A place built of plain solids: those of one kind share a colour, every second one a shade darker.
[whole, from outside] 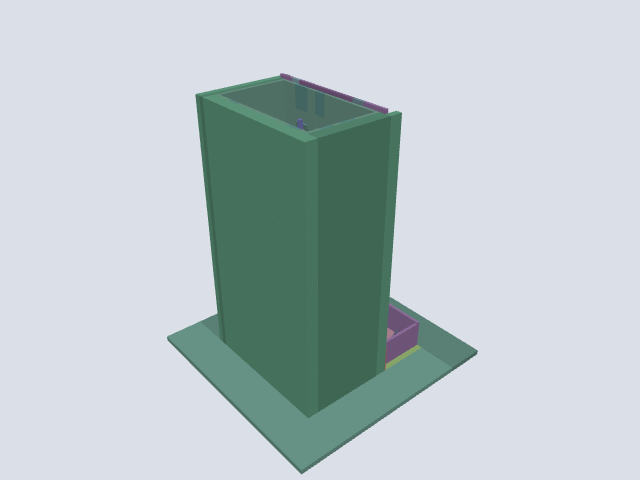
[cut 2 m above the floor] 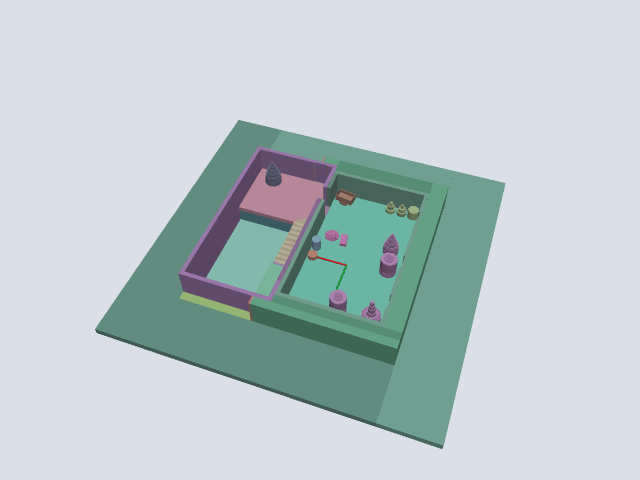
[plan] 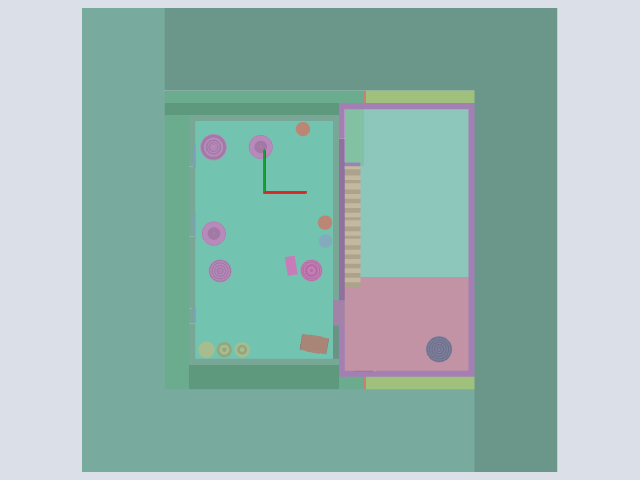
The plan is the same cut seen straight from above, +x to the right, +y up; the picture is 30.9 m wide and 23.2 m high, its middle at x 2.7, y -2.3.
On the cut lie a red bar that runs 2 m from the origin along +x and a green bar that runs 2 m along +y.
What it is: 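A harbour's pilots' and signal tower of tall halls, each with a gallery across one end; two of its long stairs turn on winders round a masonry block, nothing at their outer side; a gallery's edge bare for a stretch and a bare quay over a dock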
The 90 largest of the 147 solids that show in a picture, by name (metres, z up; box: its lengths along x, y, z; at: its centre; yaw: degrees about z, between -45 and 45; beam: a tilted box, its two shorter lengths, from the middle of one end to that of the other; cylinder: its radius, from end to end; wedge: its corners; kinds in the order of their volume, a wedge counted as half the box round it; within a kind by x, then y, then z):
{
 "wall_fill_1": {"box": [1.17, 13.26, 5.55], "at": [-4.22, -2.88, 2.42]},
 "wall_fill_2": {"box": [1.17, 13.26, 5.16], "at": [-4.22, -2.88, 7.78]},
 "wall_fill_3": {"box": [1.17, 13.26, 3.12], "at": [-4.22, -2.88, 11.92]},
 "wall_fill_4": {"box": [1.17, 13.26, 4.9], "at": [-4.22, -2.88, 15.93]},
 "wall_fill_5": {"box": [1.17, 13.26, 2.93], "at": [-4.22, -2.88, 19.84]},
 "wall_fill_6": {"box": [1.17, 13.26, 4.62], "at": [-4.22, -2.88, 23.62]},
 "wall_fill_7": {"box": [8.42, 0.57, 5.55], "at": [-0.59, 4.03, 2.42]},
 "wall_fill_8": {"box": [8.42, 0.57, 5.16], "at": [-0.59, 4.03, 7.78]},
 "wall_fill_9": {"box": [8.42, 0.57, 3.12], "at": [-0.59, 4.03, 11.92]},
 "wall_fill_10": {"box": [8.42, 0.57, 4.9], "at": [-0.59, 4.03, 15.93]},
 "wall_fill_11": {"box": [8.42, 0.57, 2.93], "at": [-0.59, 4.03, 19.84]},
 "wall_fill_12": {"box": [8.42, 0.57, 4.62], "at": [-0.59, 4.03, 23.62]},
 "wall_fill_13": {"box": [7.25, 1.17, 5.55], "at": [-0.01, -8.93, 2.42]},
 "wall_fill_14": {"box": [7.25, 1.17, 5.16], "at": [-0.01, -8.93, 7.78]},
 "wall_fill_15": {"box": [7.25, 1.17, 3.12], "at": [-0.01, -8.93, 11.92]},
 "wall_fill_16": {"box": [7.25, 1.17, 4.9], "at": [-0.01, -8.93, 15.93]},
 "wall_fill_17": {"box": [7.25, 1.17, 2.93], "at": [-0.01, -8.93, 19.84]},
 "wall_fill_18": {"box": [7.25, 1.17, 4.62], "at": [-0.01, -8.93, 23.62]},
 "wall_fill_19": {"box": [9.61, 0.6, 5.55], "at": [0.0, 4.62, 2.42]},
 "wall_fill_20": {"box": [9.61, 0.6, 5.16], "at": [0.0, 4.62, 7.78]},
 "wall_fill_21": {"box": [9.61, 0.6, 3.12], "at": [0.0, 4.62, 11.92]},
 "wall_fill_22": {"box": [9.61, 0.6, 4.9], "at": [0.0, 4.62, 15.93]},
 "wall_fill_23": {"box": [9.61, 0.6, 2.93], "at": [0.0, 4.62, 19.84]},
 "wall_fill_24": {"box": [9.61, 0.6, 4.62], "at": [0.0, 4.62, 23.62]},
 "wall_fill_25": {"box": [1.19, 0.6, 5.55], "at": [4.21, -9.21, 2.42]},
 "wall_fill_26": {"box": [1.19, 0.6, 5.16], "at": [4.21, -9.21, 7.78]},
 "wall_fill_27": {"box": [1.19, 0.6, 3.12], "at": [4.21, -9.21, 11.92]},
 "wall_fill_28": {"box": [1.19, 0.6, 4.9], "at": [4.21, -9.21, 15.93]},
 "wall_fill_29": {"box": [1.19, 0.6, 2.93], "at": [4.21, -9.21, 19.84]},
 "wall_fill_30": {"box": [1.19, 0.6, 4.62], "at": [4.21, -9.21, 23.62]},
 "ground_garden_1": {"box": [4.0, 22.43, 0.5], "at": [-6.8, -2.3, -0.27]},
 "ground_garden_2": {"box": [14.97, 4.0, 0.5], "at": [2.68, -11.51, -0.27]},
 "ground_garden_3": {"box": [14.97, 4.0, 0.5], "at": [2.68, 6.92, -0.27]},
 "ground_garden_4": {"box": [4.0, 22.43, 0.5], "at": [12.17, -2.3, -0.27]},
 "wall_yard_1": {"box": [0.29, 2.48, 27.74], "at": [3.76, -7.67, 12.4]},
 "wall_yard_2": {"box": [0.29, 6.83, 27.74], "at": [3.76, -1.8, 12.4]},
 "wall_yard_3": {"box": [0.29, 1.0, 7.02], "at": [3.76, 2.11, 2.04]},
 "wall_yard_4": {"box": [0.29, 1.71, 27.74], "at": [3.76, 3.46, 12.4]},
 "wall_yard_5": {"box": [0.73, 0.3, 4.21], "at": [3.98, -8.76, 0.64]},
 "wall_yard_6": {"box": [1.05, 0.26, 2.1], "at": [4.87, -8.79, 1.05]},
 "wall_yard_7": {"box": [6.55, 0.3, 4.37], "at": [6.89, 4.17, 0.72]},
 "wall_yard_8": {"box": [4.78, 0.3, 4.21], "at": [7.78, -8.76, 0.64]},
 "wall_yard_9": {"box": [0.3, 13.23, 4.36], "at": [10.02, -2.3, 0.71]},
 "wall_1": {"box": [0.3, 2.01, 5.55], "at": [-3.48, -7.34, 2.42]},
 "wall_2": {"box": [0.3, 3.49, 5.55], "at": [-3.48, -3.86, 2.42]},
 "wall_3": {"box": [0.3, 6.53, 4.62], "at": [-3.48, -2.78, 23.62]},
 "wall_4": {"box": [0.3, 2.33, 5.55], "at": [-3.48, 0.08, 2.42]},
 "wall_5": {"box": [0.3, 1.46, 5.55], "at": [-3.48, 3.01, 2.42]},
 "wall_6": {"box": [7.25, 0.3, 5.55], "at": [-0.01, -8.19, 2.42]},
 "wall_7": {"box": [7.25, 0.3, 5.55], "at": [-0.01, 3.6, 2.42]},
 "wall_8": {"box": [7.25, 0.3, 4.62], "at": [-0.01, 3.6, 23.62]},
 "wall_9": {"box": [0.29, 1.91, 5.55], "at": [3.47, -7.39, 2.42]},
 "wall_10": {"box": [0.29, 6.25, 4.62], "at": [3.47, -5.22, 23.62]},
 "wall_11": {"box": [0.29, 8.96, 5.55], "at": [3.47, -0.73, 2.42]},
 "wall_12": {"box": [0.29, 1.03, 4.62], "at": [3.47, -0.37, 23.62]},
 "wall_13": {"box": [0.29, 1.92, 4.62], "at": [3.47, 2.79, 23.62]},
 "wall_dock_quay_1": {"box": [5.97, 4.52, 1.42], "at": [6.89, -6.35, -1.01]},
 "floor_1": {"box": [6.67, 11.49, 0.35], "at": [0.0, -2.3, -0.18]},
 "step_1": {"box": [0.76, 0.31, 2.1], "at": [4.28, -2.4, 1.0]},
 "step_2": {"box": [0.76, 0.31, 2.31], "at": [4.28, -2.17, 1.11]},
 "step_3": {"box": [0.76, 0.31, 2.52], "at": [4.28, -1.95, 1.21]},
 "step_4": {"box": [0.76, 0.31, 2.72], "at": [4.28, -1.72, 1.31]},
 "step_5": {"box": [0.76, 0.31, 2.93], "at": [4.28, -1.5, 1.41]},
 "step_6": {"box": [0.76, 0.31, 3.13], "at": [4.28, -1.27, 1.52]},
 "step_7": {"box": [0.76, 0.31, 3.34], "at": [4.28, -1.05, 1.62]},
 "step_8": {"box": [0.76, 0.31, 3.54], "at": [4.28, -0.83, 1.72]},
 "step_9": {"box": [0.76, 0.31, 3.75], "at": [4.28, -0.6, 1.82]},
 "step_10": {"box": [0.76, 0.31, 3.95], "at": [4.28, -0.38, 1.93]},
 "step_11": {"box": [0.76, 0.31, 4.16], "at": [4.28, -0.15, 2.03]},
 "step_12": {"box": [0.76, 0.31, 4.37], "at": [4.28, 0.07, 2.13]},
 "step_13": {"box": [0.76, 0.31, 4.57], "at": [4.28, 0.3, 2.24]},
 "step_14": {"box": [0.76, 0.31, 4.78], "at": [4.28, 0.52, 2.34]},
 "step_15": {"box": [0.76, 0.31, 4.98], "at": [4.28, 0.75, 2.44]},
 "step_16": {"box": [0.76, 0.31, 5.19], "at": [4.28, 0.97, 2.54]},
 "step_17": {"box": [0.76, 0.31, 5.39], "at": [4.28, 1.19, 2.65]},
 "floor_dock_water_1": {"box": [5.21, 8.11, 0.35], "at": [7.27, -0.04, -1.54]},
 "wall_pier_out_1": {"box": [0.76, 2.57, 5.35], "at": [4.28, 2.73, 2.62]},
 "wall_pier_out_2": {"box": [0.16, 2.73, 7.27], "at": [4.74, 2.65, 1.91]},
 "floor_yard_1": {"box": [5.97, 4.53, 0.35], "at": [6.89, -6.35, -0.18]},
 "wall_over_yard_1": {"box": [0.29, 1.22, 23.78], "at": [3.76, -5.82, 14.39]},
 "floor_quay_1": {"box": [6.27, 0.6, 0.5], "at": [7.04, -9.21, -0.27]},
 "floor_quay_2": {"box": [6.27, 0.6, 0.5], "at": [7.04, 4.62, -0.27]},
 "store_buoy_1": {"cylinder": 0.64, "from": [-2.45, 2.19, -0.02], "to": [-2.45, 2.19, 0.57]},
 "store_buoy_2": {"cylinder": 0.59, "from": [-2.43, -1.99, -0.02], "to": [-2.43, -1.99, 0.42]},
 "store_buoy_3": {"cylinder": 0.58, "from": [-2.43, -1.99, 0.42], "to": [-2.43, -1.99, 1.36]},
 "store_buoy_4": {"cylinder": 0.57, "from": [-0.17, 2.2, 0.45], "to": [-0.17, 2.2, 1.45]},
 "wall_head_1": {"box": [0.29, 1.21, 2.05], "at": [3.47, -1.49, 24.9]},
 "wall_head_2": {"box": [0.29, 1.68, 2.16], "at": [3.47, 0.99, 24.84]},
 "floor_hda_1": {"box": [0.76, 0.19, 5.6], "at": [4.28, 1.36, 2.75]},
 "store_buoy_yard_1": {"cylinder": 0.63, "from": [8.46, -7.58, -0.02], "to": [8.46, -7.58, 0.46]}
}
